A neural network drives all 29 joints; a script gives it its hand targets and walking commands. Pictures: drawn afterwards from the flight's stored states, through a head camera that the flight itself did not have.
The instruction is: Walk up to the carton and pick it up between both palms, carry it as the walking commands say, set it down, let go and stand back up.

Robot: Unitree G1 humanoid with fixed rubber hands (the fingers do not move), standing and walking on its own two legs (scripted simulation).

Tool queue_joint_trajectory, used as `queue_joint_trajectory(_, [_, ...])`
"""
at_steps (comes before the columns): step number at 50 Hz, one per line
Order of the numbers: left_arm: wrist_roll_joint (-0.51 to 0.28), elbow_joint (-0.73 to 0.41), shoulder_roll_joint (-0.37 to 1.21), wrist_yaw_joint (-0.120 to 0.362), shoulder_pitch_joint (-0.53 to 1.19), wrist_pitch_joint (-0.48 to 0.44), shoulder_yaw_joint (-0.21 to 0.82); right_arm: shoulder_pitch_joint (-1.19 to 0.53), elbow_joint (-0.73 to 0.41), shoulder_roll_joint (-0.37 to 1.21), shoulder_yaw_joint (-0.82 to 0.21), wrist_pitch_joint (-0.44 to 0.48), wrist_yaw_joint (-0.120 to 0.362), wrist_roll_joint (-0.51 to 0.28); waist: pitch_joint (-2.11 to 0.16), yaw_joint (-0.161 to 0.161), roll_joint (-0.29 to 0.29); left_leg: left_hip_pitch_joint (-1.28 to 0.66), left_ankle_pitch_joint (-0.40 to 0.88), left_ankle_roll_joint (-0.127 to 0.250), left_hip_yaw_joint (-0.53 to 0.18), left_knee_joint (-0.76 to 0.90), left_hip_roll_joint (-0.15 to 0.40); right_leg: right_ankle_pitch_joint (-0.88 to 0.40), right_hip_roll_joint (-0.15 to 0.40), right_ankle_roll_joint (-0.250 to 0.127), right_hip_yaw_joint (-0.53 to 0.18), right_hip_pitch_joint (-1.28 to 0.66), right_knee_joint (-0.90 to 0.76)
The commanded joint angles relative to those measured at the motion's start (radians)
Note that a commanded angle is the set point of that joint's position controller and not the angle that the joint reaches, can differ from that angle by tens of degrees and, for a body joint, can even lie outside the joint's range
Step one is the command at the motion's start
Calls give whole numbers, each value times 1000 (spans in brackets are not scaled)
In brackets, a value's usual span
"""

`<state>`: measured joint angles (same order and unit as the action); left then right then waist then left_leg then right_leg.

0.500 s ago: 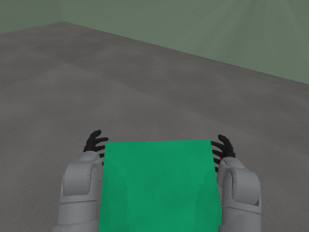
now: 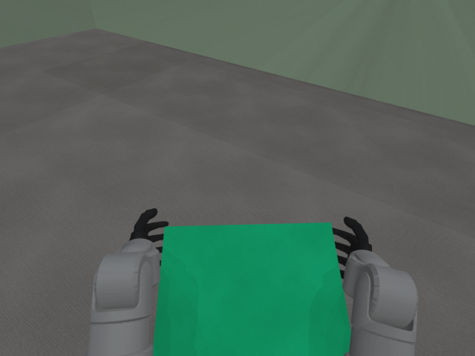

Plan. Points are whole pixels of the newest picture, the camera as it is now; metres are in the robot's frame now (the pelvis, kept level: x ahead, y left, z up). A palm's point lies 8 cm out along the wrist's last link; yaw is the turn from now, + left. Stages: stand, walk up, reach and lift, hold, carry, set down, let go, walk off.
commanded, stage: carry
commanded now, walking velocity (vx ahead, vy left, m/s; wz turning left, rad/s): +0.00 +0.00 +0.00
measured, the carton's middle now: (248, 299) +0.24 -0.01 +0.01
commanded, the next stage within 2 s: none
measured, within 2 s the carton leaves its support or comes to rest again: neither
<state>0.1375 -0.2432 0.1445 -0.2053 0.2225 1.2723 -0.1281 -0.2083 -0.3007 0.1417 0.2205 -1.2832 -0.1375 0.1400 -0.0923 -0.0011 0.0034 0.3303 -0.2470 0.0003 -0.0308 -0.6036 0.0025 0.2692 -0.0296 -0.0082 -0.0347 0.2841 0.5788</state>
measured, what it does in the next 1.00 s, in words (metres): stands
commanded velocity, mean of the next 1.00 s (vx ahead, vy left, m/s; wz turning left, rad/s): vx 0.00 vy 0.00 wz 0.00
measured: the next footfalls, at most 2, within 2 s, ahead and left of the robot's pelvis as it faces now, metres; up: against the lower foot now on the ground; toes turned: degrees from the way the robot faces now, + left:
none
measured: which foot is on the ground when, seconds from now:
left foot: down 0.00-1.00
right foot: down 0.00-1.00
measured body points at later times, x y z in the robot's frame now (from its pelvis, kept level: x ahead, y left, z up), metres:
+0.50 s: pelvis +0.02 +0.00 +0.00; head -0.01 +0.00 +0.45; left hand +0.29 +0.15 +0.09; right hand +0.29 -0.18 +0.09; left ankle +0.05 +0.12 -0.73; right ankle +0.03 -0.12 -0.73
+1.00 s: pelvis +0.02 +0.00 +0.00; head -0.02 +0.00 +0.45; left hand +0.30 +0.16 +0.09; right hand +0.30 -0.18 +0.08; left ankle +0.05 +0.12 -0.73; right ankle +0.03 -0.12 -0.73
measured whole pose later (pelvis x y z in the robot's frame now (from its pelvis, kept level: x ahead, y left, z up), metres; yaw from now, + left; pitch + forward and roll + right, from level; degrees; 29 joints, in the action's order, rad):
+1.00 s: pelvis +0.02 +0.00 +0.00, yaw +0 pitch +0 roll +0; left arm 0.19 -0.19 0.14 -0.17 0.21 1.18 -0.13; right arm -0.20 -0.18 0.14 0.22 -1.15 -0.11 0.14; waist -0.12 0.00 0.01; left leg 0.33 -0.27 0.00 -0.03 -0.59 0.00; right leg 0.29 -0.03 -0.01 -0.03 0.29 0.58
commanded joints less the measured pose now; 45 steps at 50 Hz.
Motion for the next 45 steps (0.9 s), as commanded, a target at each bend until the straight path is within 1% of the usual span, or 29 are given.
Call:
queue_joint_trajectory(1, [-440, -293, 969, 275, 583, -31, 694, -498, -141, 980, -750, 16, 254, -480, -294, 5, 105, -66, 120, 45, -55, 83, 102, -96, 143, -61, -116, 45, -111])
queue_joint_trajectory(2, [-423, -242, 960, 276, 548, -34, 683, -512, -154, 951, -756, 19, 256, -470, -266, 7, 42, -76, 7, 47, -44, 90, 89, -50, 146, -56, -130, 82, -127])
queue_joint_trajectory(3, [-422, -208, 970, 277, 550, -28, 671, -550, -151, 939, -748, 10, 247, -466, -291, 11, -6, -62, 46, 53, -66, 100, 119, -41, 138, -59, -96, 52, -116])
queue_joint_trajectory(6, [-443, -295, 955, 280, 618, -33, 703, -542, -163, 958, -756, 11, 258, -472, -230, 12, 94, -46, -120, 56, -101, 177, 118, 64, 96, -37, -87, 110, -114])
queue_joint_trajectory(8, [-434, -256, 954, 277, 607, -26, 691, -508, -87, 966, -729, 6, 256, -457, -212, 10, 121, -46, -69, 52, -88, 188, 121, 12, 99, -52, -87, 70, -115])
queue_joint_trajectory(9, [-424, -232, 981, 277, 537, -25, 693, -562, -171, 962, -760, 12, 259, -474, -276, 8, 62, -84, -47, 45, -84, 161, 104, -33, 95, -40, -76, 59, -122])
queue_joint_trajectory(10, [-425, -238, 942, 276, 587, -25, 693, -479, -68, 971, -742, 5, 258, -461, -281, 12, 59, -102, -13, 47, -60, 139, 85, -49, 114, -50, -97, 57, -124])
queue_joint_trajectory(12, [-431, -245, 962, 282, 572, -36, 677, -542, -135, 982, -778, 20, 259, -475, -330, 8, -12, -82, 145, 52, -70, 100, 112, -190, 117, -33, -70, -12, -95])
queue_joint_trajectory(14, [-442, -304, 978, 279, 557, -53, 711, -557, -180, 994, -792, 34, 266, -512, -382, 14, 73, -143, 247, 45, -48, 84, 99, -244, 125, -48, -67, -37, -43])
queue_joint_trajectory(15, [-429, -236, 981, 287, 524, -41, 683, -586, -198, 974, -798, 30, 260, -501, -332, 12, 26, -93, 273, 49, -50, 65, 115, -257, 127, -51, -75, -23, -60])
queue_joint_trajectory(17, [-441, -281, 984, 284, 559, -52, 702, -509, -140, 995, -788, 38, 265, -490, -347, 11, 100, -95, 376, 54, -58, 67, 114, -285, 124, -53, -64, -35, -19])
queue_joint_trajectory(18, [-439, -290, 960, 284, 545, -55, 689, -449, -101, 992, -776, 29, 266, -481, -337, 15, 34, -97, 366, 63, -77, 81, 143, -226, 112, -54, -49, -47, -17])
queue_joint_trajectory(19, [-440, -312, 964, 280, 561, -53, 697, -473, -130, 985, -780, 32, 263, -486, -348, 9, 78, -106, 336, 65, -52, 62, 116, -265, 129, -54, -67, -38, -43])
queue_joint_trajectory(24, [-432, -241, 980, 289, 536, -51, 689, -542, -165, 980, -791, 35, 264, -486, -290, 16, 36, -83, 80, 50, -50, 111, 95, -104, 118, -53, -73, 0, -98])
queue_joint_trajectory(25, [-417, -250, 953, 281, 553, -48, 685, -491, -114, 955, -768, 29, 262, -467, -288, 15, 100, -102, 72, 59, -75, 143, 110, -55, 115, -38, -62, 23, -86])
queue_joint_trajectory(28, [-424, -285, 935, 281, 557, -59, 686, -445, -99, 941, -760, 28, 267, -464, -320, 12, 57, -100, 213, 59, -62, 102, 111, -144, 113, -44, -66, -16, -64])
queue_joint_trajectory(29, [-439, -294, 943, 286, 621, -51, 706, -489, -101, 955, -748, 29, 265, -455, -270, 20, 43, -78, 59, 52, -58, 103, 94, -80, 120, -50, -88, 34, -106])
queue_joint_trajectory(30, [-432, -307, 939, 282, 580, -59, 682, -503, -110, 998, -771, 28, 266, -481, -316, 21, -26, -100, 69, 47, -54, 72, 90, -139, 137, -59, -112, 8, -121])
queue_joint_trajectory(31, [-420, -250, 940, 289, 533, -52, 680, -495, -129, 924, -756, 34, 263, -452, -307, 18, -22, -89, 168, 46, -49, 89, 88, -236, 154, -49, -85, -4, -83])
queue_joint_trajectory(32, [-429, -252, 957, 288, 546, -52, 681, -565, -181, 939, -774, 41, 264, -486, -321, 15, 28, -102, 99, 56, -59, 94, 88, -99, 130, -46, -76, 26, -86])
queue_joint_trajectory(34, [-420, -305, 943, 284, 576, -70, 696, -547, -159, 957, -773, 53, 273, -490, -336, 13, 103, -119, 172, 50, -73, 118, 116, -71, 121, -46, -60, 2, -71])
queue_joint_trajectory(35, [-441, -313, 966, 286, 582, -72, 703, -530, -136, 1010, -782, 53, 272, -497, -304, 19, 101, -115, 195, 56, -70, 120, 113, -73, 99, -53, -51, 8, -66])
queue_joint_trajectory(36, [-429, -253, 969, 291, 563, -64, 686, -519, -117, 984, -769, 47, 267, -461, -261, 18, 24, -90, 213, 48, -47, 95, 113, -170, 110, -53, -67, -4, -93])
queue_joint_trajectory(40, [-430, -304, 956, 281, 536, -68, 699, -483, -163, 955, -779, 49, 257, -467, -340, 18, 42, -104, 204, 43, -26, 57, 87, -373, 150, -60, -94, -69, -64])
queue_joint_trajectory(41, [-359, -79, 896, 293, 489, -83, 580, -452, 35, 909, -694, 64, 267, -397, -341, 19, -32, -117, 251, 52, -43, 64, 110, -330, 132, -48, -56, -68, -60])
queue_joint_trajectory(42, [-414, -263, 922, 298, 541, -89, 669, -516, -129, 932, -763, 72, 271, -460, -332, 18, 61, -102, 169, 51, -38, 53, 96, -257, 144, -56, -88, -31, -81])
queue_joint_trajectory(43, [-433, -335, 943, 288, 572, -89, 709, -460, -108, 993, -797, 57, 269, -476, -313, 19, 86, -112, 114, 41, -29, 78, 80, -259, 151, -61, -107, -20, -89])
queue_joint_trajectory(44, [-408, -231, 943, 294, 504, -82, 666, -513, -131, 951, -765, 69, 266, -459, -369, 17, 28, -158, 145, 50, -41, 79, 92, -225, 148, -61, -110, -24, -94])
queue_joint_trajectory(45, [-362, -148, 880, 294, 501, -95, 613, -475, -7, 913, -706, 80, 268, -410, -303, 19, 54, -124, 204, 37, -47, 80, 103, -221, 133, -57, -89, 1, -86])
